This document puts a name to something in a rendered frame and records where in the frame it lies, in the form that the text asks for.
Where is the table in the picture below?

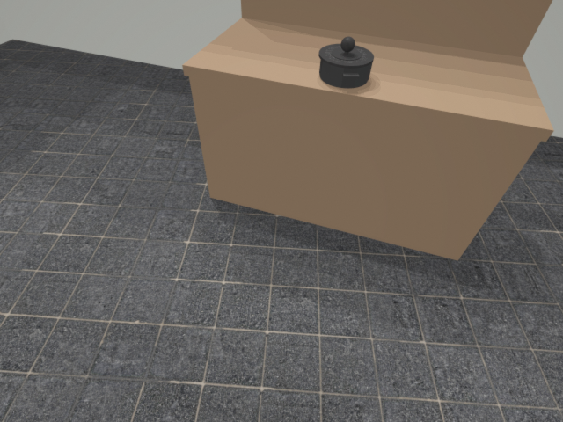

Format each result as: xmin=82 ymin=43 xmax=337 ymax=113
xmin=182 ymin=0 xmax=554 ymax=261

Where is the knob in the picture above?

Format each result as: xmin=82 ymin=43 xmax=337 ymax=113
xmin=341 ymin=37 xmax=355 ymax=52

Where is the lid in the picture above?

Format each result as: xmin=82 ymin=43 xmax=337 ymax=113
xmin=318 ymin=44 xmax=374 ymax=69

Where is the pot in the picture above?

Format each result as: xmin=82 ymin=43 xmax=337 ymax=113
xmin=319 ymin=60 xmax=372 ymax=88

